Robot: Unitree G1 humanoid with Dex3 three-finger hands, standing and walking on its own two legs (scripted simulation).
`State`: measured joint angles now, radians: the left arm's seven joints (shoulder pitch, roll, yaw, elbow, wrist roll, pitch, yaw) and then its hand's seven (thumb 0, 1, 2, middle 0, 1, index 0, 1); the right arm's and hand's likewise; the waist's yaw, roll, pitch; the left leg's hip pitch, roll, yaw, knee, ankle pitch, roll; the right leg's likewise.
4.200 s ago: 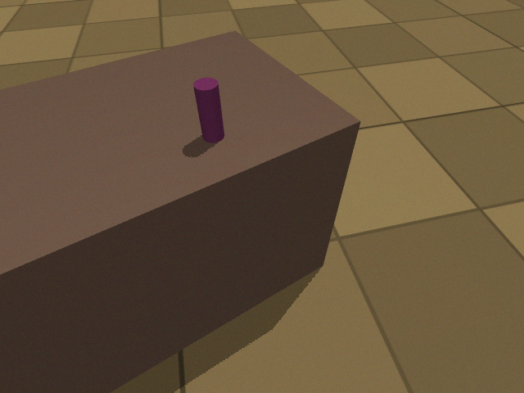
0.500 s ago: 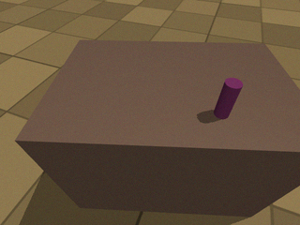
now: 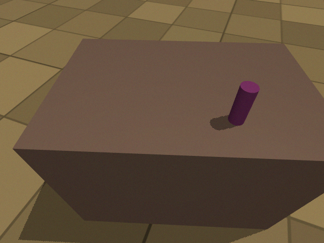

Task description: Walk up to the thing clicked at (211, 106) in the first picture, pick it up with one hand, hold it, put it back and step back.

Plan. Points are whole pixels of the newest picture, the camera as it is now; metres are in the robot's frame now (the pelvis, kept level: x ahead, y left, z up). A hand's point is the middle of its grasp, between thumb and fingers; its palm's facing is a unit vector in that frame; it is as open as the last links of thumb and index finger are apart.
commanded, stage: stand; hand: right
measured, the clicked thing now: (242, 104) +0.51 -0.23 +0.04
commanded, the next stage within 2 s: rise first in 1.90 s
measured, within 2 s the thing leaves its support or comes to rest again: neither
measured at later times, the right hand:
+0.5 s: hand out of the picture +0.07 -0.26 -0.16, palm faces -0.05 +0.94 -0.33, open 7.4 cm
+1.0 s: hand out of the picture +0.09 -0.26 -0.15, palm faces -0.04 +0.94 -0.34, open 7.4 cm
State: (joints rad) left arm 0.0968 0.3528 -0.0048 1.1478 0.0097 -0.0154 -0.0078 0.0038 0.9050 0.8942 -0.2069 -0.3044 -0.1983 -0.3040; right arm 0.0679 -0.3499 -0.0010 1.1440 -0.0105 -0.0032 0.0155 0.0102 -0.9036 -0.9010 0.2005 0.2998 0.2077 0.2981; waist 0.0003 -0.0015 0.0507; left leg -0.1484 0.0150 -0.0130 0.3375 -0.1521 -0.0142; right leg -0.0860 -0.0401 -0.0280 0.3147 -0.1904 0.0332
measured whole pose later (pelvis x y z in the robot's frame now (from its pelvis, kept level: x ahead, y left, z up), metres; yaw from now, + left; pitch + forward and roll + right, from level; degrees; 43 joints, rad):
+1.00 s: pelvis +0.01 -0.01 +0.00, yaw +0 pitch -2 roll +0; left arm 0.11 0.35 0.00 1.13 0.01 -0.01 -0.01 0.00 0.90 0.89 -0.21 -0.30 -0.20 -0.30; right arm 0.09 -0.35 0.01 1.13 -0.01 0.00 0.01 0.01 -0.90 -0.90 0.20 0.30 0.21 0.30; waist 0.00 0.00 0.04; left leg -0.14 0.03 -0.02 0.34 -0.16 -0.03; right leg -0.07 -0.03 -0.04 0.32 -0.20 0.02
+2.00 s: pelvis +0.01 +0.00 +0.00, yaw +0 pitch -2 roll +0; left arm 0.13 0.35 0.00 1.12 0.01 -0.01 -0.01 0.00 0.90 0.89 -0.21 -0.30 -0.20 -0.30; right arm 0.11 -0.35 0.01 1.12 -0.01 0.00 0.01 0.01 -0.90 -0.90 0.20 0.30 0.21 0.30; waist 0.00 0.00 0.05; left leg -0.15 0.02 -0.02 0.34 -0.17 -0.02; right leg -0.08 -0.04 -0.03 0.32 -0.21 0.03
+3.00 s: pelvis +0.01 +0.00 -0.01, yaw -3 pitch -3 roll +0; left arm 0.26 0.23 0.13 0.60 -0.02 -0.08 0.05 -0.01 -0.55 0.04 -0.06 -0.05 -0.04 -0.06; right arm 0.43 -0.30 -0.25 -0.02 0.04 -0.14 -0.04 -0.01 0.60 -0.04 0.04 0.06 0.06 0.06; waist -0.04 -0.04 0.02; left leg -0.14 0.04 0.03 0.42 -0.23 -0.02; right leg -0.11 -0.02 0.02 0.42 -0.26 0.02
